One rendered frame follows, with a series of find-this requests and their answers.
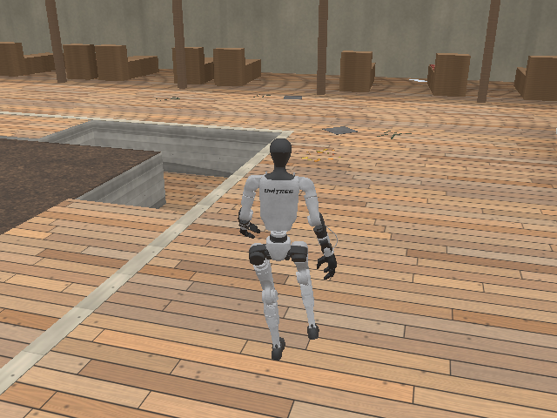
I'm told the left robot hand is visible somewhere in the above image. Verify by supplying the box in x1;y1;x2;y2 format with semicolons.
240;223;260;239

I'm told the right robot upper arm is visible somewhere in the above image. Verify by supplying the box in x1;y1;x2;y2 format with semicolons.
298;176;322;226

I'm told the left robot upper arm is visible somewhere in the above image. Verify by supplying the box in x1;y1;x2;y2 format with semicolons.
239;175;262;221

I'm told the robot head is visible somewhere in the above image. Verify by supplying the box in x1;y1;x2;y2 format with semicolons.
265;138;295;180

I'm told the right robot shin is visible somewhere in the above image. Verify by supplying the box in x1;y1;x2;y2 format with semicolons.
300;269;316;328

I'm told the robot right forearm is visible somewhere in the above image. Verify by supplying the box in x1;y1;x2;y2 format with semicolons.
313;213;334;257

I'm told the robot left forearm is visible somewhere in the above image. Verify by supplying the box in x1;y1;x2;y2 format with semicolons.
238;207;251;230

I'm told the right robot hand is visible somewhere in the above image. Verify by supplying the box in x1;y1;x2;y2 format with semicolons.
317;254;337;280

